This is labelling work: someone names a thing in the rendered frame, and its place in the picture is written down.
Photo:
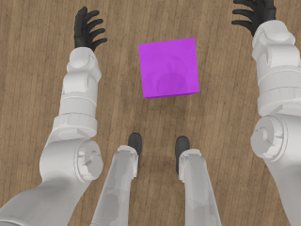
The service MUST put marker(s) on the right robot forearm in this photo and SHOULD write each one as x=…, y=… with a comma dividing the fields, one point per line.
x=278, y=66

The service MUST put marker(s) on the right robot upper arm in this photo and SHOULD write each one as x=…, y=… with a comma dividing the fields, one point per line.
x=277, y=140

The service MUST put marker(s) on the robot left hand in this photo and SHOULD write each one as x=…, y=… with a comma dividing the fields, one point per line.
x=82, y=37

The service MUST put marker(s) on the carton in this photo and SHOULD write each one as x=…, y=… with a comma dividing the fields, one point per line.
x=169, y=68

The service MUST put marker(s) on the left robot upper arm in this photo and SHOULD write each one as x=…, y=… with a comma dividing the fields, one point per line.
x=67, y=167

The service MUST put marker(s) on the left robot forearm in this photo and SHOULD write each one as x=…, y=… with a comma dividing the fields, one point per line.
x=78, y=102

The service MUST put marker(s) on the right robot foot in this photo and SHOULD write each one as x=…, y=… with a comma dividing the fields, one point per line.
x=182, y=144

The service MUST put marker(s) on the robot right hand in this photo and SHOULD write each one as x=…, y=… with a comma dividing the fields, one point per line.
x=263, y=11

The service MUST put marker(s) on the left robot thigh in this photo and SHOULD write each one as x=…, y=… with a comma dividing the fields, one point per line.
x=113, y=205

